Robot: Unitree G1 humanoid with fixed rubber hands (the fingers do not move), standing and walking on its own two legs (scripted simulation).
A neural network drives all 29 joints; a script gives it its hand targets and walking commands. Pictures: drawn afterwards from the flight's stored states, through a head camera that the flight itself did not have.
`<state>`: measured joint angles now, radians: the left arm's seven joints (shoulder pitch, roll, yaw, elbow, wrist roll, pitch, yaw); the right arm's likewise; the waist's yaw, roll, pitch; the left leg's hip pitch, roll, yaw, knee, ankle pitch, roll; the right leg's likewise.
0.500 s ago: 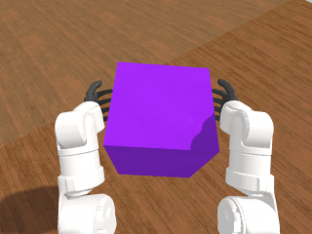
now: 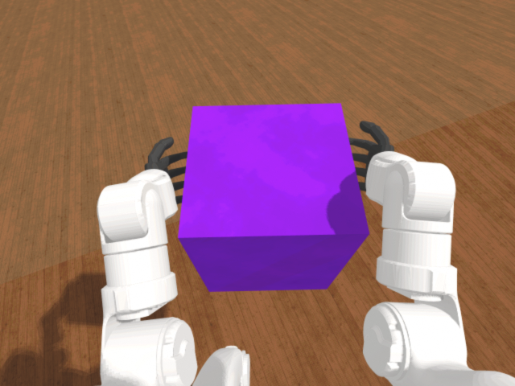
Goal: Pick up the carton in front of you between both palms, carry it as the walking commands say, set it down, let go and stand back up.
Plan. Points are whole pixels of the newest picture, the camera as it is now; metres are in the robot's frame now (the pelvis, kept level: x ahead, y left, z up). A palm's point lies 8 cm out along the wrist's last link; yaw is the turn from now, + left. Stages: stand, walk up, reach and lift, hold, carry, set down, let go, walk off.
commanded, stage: carry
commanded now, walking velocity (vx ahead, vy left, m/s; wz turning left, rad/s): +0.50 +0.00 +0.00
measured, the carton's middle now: (267, 208) +0.38 +0.02 +0.08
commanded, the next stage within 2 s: none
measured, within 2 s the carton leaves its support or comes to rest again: neither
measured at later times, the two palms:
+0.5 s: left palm (200, 53) +0.69 +0.16 +0.20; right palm (350, 39) +0.70 -0.14 +0.20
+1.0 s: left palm out of the picture +0.98 +0.19 +0.24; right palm out of the picture +1.01 -0.11 +0.24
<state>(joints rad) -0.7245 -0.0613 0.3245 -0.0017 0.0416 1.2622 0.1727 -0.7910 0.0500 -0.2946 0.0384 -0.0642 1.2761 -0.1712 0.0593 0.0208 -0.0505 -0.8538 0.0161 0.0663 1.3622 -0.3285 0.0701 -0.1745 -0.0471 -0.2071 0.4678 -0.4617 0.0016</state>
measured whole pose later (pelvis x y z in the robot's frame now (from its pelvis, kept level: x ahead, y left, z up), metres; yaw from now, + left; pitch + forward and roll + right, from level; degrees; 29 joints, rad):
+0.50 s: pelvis +0.33 +0.00 +0.03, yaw +4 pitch +4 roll +0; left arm -0.71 -0.09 0.32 -0.15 0.09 1.26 0.16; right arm -0.75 0.05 -0.26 -0.06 0.00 1.23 -0.19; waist -0.09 0.01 0.00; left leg -0.23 -0.05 0.11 0.49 -0.46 0.12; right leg -0.76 -0.07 -0.03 0.92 -0.31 -0.01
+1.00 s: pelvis +0.64 +0.01 +0.06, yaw +5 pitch +5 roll +0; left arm -0.75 -0.07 0.28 0.01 0.06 1.27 0.20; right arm -0.73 0.04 -0.31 -0.02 -0.08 1.29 -0.14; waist 0.04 0.01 -0.09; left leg -0.77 0.08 0.08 0.90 -0.30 0.05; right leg -0.16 -0.01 -0.11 0.42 -0.44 0.01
